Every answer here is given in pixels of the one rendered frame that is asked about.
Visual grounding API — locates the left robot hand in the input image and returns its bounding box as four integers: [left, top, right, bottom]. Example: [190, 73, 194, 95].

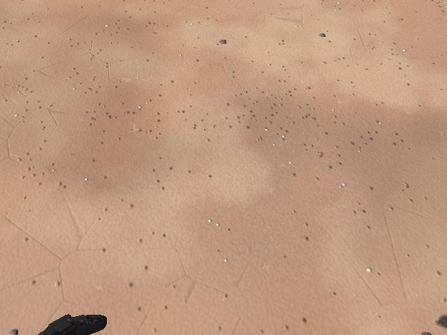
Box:
[38, 314, 107, 335]

